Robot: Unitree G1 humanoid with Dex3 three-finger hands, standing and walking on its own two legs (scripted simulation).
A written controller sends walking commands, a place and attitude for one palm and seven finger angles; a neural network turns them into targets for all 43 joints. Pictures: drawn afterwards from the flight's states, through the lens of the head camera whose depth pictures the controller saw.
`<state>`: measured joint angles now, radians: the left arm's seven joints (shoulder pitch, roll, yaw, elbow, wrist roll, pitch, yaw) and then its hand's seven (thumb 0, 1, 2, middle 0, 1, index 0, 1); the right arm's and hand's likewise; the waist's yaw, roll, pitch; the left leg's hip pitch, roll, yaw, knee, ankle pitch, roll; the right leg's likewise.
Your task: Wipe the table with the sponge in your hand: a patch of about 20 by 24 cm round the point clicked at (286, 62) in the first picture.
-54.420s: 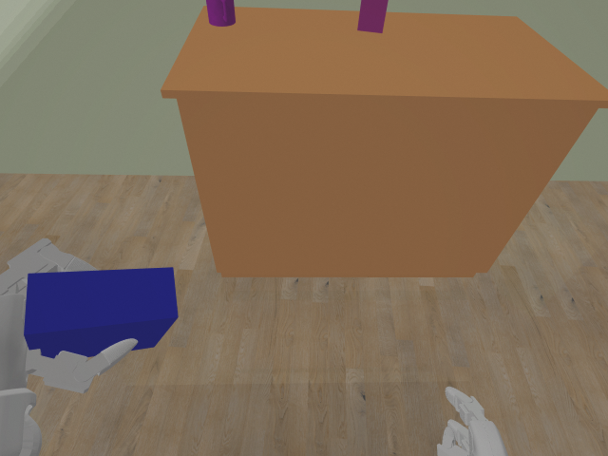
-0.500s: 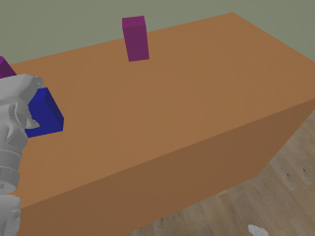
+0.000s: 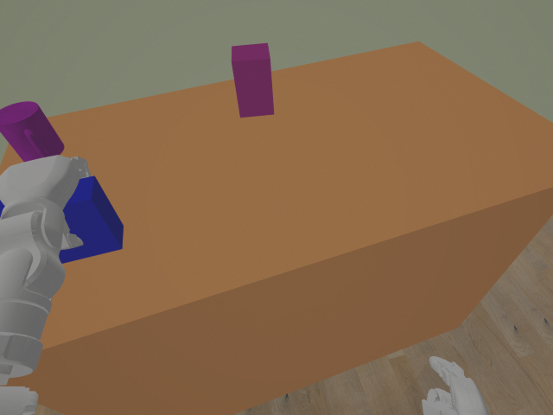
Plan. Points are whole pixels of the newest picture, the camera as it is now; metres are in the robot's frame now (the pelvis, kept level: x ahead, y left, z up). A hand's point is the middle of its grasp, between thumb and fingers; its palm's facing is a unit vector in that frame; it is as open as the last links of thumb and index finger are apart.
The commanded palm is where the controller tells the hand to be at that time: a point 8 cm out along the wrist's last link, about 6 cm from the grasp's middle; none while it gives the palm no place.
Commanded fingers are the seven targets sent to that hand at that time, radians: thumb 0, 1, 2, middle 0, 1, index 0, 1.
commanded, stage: wipe back along the first lane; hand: left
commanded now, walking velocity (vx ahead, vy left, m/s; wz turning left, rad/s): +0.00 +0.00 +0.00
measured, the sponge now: (71, 232) +0.32 +0.36 +0.10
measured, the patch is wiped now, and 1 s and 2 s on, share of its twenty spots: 1.00 1.00 1.00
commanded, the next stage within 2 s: lift the sponge slowly off the table in 0.76 s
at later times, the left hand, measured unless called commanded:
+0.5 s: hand (57, 234) +0.28 +0.34 +0.14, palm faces +0.05 +0.00 -1.00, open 9.5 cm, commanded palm +0.24 +0.32 +0.17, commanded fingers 0.00 0.10 1.30 -1.20 -1.60 -1.20 -1.60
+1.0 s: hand (57, 259) +0.24 +0.31 +0.14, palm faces +0.09 -0.02 -1.00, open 9.5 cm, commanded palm +0.21 +0.30 +0.18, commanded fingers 0.00 0.10 1.30 -1.20 -1.60 -1.20 -1.60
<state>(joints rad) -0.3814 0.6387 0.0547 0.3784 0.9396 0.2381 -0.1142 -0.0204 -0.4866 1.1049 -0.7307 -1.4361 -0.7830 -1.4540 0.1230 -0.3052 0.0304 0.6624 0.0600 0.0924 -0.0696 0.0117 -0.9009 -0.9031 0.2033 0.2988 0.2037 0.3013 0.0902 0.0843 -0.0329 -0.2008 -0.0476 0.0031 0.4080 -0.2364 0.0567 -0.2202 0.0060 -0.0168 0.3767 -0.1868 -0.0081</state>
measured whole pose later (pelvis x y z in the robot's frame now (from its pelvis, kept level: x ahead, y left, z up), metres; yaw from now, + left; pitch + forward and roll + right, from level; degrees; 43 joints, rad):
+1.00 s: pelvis +0.00 +0.00 +0.00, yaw +0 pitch -2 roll -1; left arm 0.01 0.57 0.00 -0.18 0.91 0.47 -0.11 0.01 -0.47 1.10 -0.72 -1.45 -0.77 -1.46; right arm 0.03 -0.28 0.07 0.63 0.05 0.07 -0.05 0.01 -0.90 -0.90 0.20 0.30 0.20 0.30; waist 0.14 0.12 -0.02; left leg -0.14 -0.05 0.01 0.42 -0.26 0.06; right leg -0.16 0.01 -0.01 0.40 -0.21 -0.01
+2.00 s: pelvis -0.02 -0.03 +0.00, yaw +0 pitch -4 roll +0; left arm -0.21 0.65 -0.01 -0.02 0.88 0.43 -0.23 -0.01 -0.50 1.10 -0.77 -1.40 -0.82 -1.41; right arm 0.00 -0.28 0.08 0.66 0.06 0.04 -0.08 0.01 -0.90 -0.90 0.20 0.30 0.20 0.30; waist 0.14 0.11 0.01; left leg -0.12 -0.02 -0.01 0.41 -0.22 0.02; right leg -0.15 0.03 -0.03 0.40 -0.19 -0.04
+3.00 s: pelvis -0.03 -0.02 +0.00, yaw +0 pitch -3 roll +0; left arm -0.41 0.72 -0.02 -0.01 0.87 0.49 -0.33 -0.01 -0.50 1.09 -0.77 -1.39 -0.82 -1.41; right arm 0.02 -0.28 0.08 0.65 0.07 0.06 -0.07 0.02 -0.90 -0.90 0.20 0.30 0.20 0.30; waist 0.14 0.12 -0.01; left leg -0.15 -0.04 0.00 0.42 -0.22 0.03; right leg -0.19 0.02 -0.02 0.43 -0.19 -0.03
